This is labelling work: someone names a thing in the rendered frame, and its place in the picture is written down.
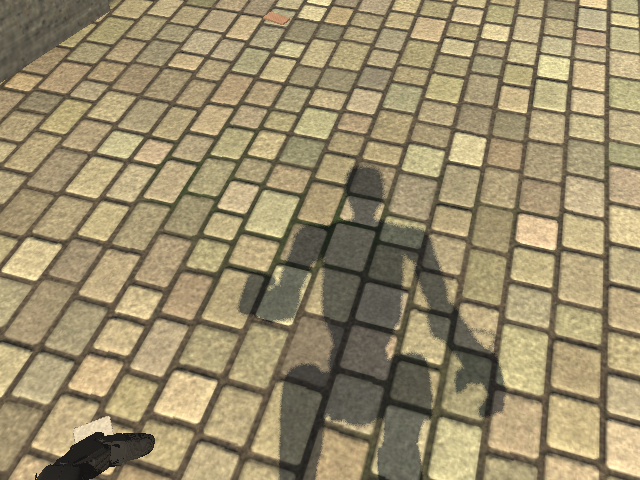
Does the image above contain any robot left hand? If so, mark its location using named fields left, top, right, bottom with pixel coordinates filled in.
left=35, top=432, right=155, bottom=480

